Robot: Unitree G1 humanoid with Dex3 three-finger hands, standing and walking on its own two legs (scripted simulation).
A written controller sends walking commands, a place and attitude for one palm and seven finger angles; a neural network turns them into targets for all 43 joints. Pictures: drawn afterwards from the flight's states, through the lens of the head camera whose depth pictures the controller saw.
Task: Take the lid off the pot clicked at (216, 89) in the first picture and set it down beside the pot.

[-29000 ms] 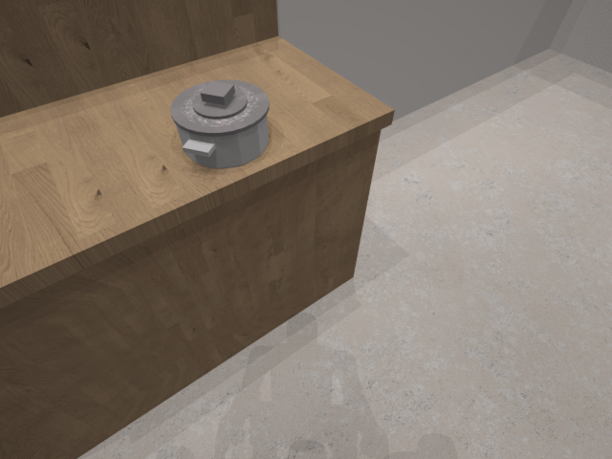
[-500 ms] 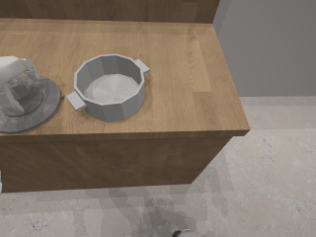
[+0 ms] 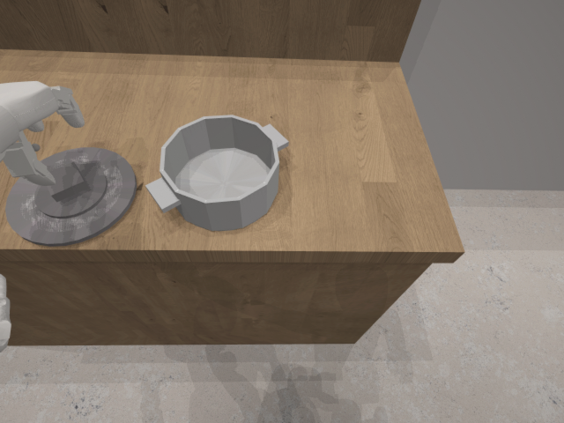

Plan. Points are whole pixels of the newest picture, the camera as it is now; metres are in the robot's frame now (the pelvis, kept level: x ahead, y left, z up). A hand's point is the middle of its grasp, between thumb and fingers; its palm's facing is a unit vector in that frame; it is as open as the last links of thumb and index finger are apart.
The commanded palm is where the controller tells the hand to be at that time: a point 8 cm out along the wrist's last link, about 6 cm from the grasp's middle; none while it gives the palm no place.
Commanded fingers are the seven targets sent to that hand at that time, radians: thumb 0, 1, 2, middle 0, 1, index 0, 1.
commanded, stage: raise the empty hand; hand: left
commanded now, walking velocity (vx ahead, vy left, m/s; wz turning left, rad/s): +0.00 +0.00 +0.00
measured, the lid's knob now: (65, 181) +0.46 +0.33 +0.04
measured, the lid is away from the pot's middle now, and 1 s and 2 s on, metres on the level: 0.24 0.24 0.24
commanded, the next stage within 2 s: draw the hand back to the body in 0.46 s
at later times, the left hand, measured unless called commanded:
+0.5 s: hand (12, 121) +0.45 +0.33 +0.17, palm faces -0.33 -0.08 -0.94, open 11.0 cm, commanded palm +0.45 +0.32 +0.23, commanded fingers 0.00 -0.02 0.66 -0.35 -0.85 -0.35 -0.85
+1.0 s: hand (6, 153) +0.41 +0.32 +0.16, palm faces -0.31 -0.06 -0.95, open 11.0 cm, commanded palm +0.38 +0.32 +0.23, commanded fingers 0.00 -0.02 0.66 -0.35 -0.85 -0.35 -0.85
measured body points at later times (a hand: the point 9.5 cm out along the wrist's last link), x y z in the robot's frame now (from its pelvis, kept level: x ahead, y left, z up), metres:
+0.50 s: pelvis +0.00 +0.00 +0.01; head +0.07 +0.01 +0.45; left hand +0.46 +0.33 +0.22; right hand +0.08 -0.26 -0.12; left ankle -0.04 +0.06 -0.73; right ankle +0.00 -0.17 -0.73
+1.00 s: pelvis +0.00 +0.00 +0.01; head +0.06 +0.00 +0.46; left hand +0.42 +0.32 +0.21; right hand +0.11 -0.26 -0.11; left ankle -0.04 +0.06 -0.73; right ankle +0.00 -0.17 -0.73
